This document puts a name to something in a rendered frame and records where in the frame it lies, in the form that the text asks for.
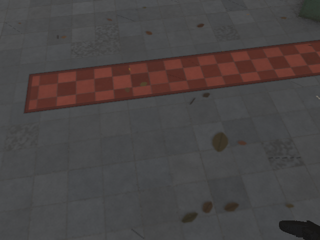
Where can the right robot hand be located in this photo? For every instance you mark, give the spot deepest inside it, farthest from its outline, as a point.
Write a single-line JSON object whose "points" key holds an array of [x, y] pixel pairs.
{"points": [[306, 230]]}

